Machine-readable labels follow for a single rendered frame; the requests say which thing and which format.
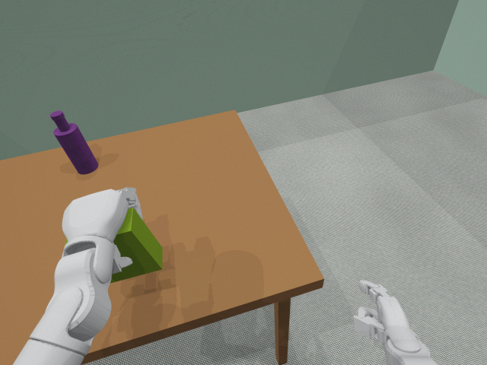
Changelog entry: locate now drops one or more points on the robot left hand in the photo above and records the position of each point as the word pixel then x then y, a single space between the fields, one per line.
pixel 101 214

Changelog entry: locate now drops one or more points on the robot left forearm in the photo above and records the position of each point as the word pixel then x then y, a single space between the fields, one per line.
pixel 80 306

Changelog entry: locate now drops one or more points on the table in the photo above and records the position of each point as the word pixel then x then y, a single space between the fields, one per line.
pixel 229 242

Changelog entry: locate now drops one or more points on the robot right hand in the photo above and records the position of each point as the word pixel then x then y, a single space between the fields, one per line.
pixel 371 323

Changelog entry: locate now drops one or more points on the sponge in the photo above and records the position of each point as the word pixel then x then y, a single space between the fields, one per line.
pixel 136 241

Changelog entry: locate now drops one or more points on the robot right forearm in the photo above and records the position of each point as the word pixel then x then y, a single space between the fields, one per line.
pixel 403 347

